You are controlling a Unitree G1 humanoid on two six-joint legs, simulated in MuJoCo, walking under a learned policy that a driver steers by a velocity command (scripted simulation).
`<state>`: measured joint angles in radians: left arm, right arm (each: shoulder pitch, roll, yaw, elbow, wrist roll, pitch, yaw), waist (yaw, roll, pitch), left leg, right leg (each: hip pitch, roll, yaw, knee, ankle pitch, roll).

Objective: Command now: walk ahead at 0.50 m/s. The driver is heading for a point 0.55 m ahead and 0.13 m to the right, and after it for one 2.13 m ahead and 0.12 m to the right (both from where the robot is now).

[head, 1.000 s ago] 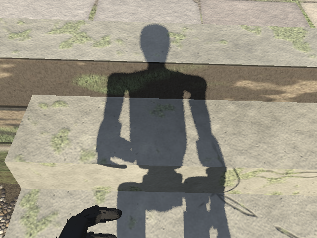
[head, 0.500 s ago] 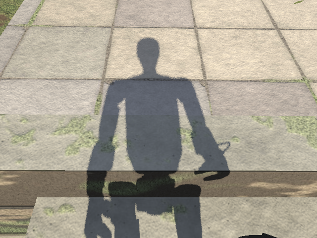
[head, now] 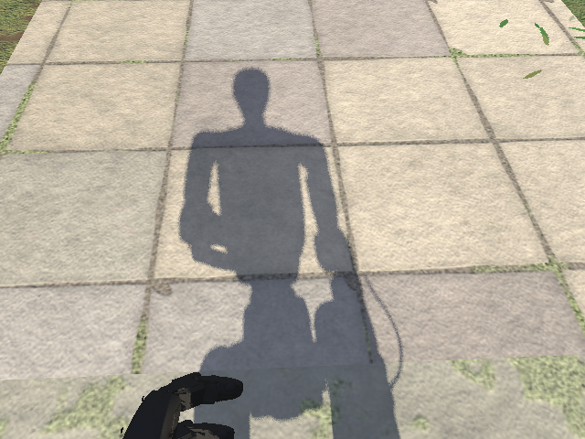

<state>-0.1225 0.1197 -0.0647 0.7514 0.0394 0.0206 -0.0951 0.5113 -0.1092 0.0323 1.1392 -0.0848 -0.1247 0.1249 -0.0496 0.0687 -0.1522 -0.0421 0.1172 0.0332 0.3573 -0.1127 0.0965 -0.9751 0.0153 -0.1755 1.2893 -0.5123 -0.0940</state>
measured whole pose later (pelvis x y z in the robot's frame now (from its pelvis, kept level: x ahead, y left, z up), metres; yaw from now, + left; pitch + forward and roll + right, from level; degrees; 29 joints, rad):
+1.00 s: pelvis +0.53 -0.01 +0.30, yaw -19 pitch +5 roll +2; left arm -0.06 0.18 0.04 0.90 0.04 -0.07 -0.09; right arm 0.36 -0.13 0.01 1.07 -0.08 -0.14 0.02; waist -0.07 -0.02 -0.10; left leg 0.05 0.03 0.37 0.24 -0.35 -0.03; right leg -0.78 -0.09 0.00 0.87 -0.05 -0.10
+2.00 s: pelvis +1.07 -0.16 +0.31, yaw +2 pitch +5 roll +0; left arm -0.02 0.23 0.06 0.71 0.00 -0.11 0.03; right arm 0.30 -0.23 -0.08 0.81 0.02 -0.05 -0.01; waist -0.07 -0.03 0.00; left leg -0.23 -0.12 -0.12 0.41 -0.25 0.09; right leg -0.70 -0.08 0.10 0.68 -0.01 0.05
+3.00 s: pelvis +1.41 -0.16 +0.30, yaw +14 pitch +4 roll +2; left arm 0.30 0.23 0.05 0.82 0.01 -0.07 0.00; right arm 0.26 -0.26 -0.09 0.77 0.02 -0.04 -0.01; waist 0.02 0.04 -0.09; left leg -0.54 0.00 -0.03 0.95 -0.37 0.04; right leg -0.33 0.00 -0.02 0.58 -0.32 -0.05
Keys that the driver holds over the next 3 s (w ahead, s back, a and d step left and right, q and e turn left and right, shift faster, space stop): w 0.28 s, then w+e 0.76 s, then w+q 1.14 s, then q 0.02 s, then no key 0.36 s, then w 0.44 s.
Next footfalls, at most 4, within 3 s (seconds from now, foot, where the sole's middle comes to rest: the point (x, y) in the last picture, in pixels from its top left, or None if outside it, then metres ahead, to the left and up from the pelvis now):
0.50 left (225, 424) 0.46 0.13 -0.47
1.10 right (394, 311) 0.68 -0.21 -0.47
1.64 left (320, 182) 1.07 -0.09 -0.47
2.12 right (385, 122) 1.31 -0.30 -0.47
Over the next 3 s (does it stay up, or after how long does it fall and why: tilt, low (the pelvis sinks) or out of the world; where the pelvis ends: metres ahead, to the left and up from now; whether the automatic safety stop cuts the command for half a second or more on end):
stays up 1.41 -0.16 0.30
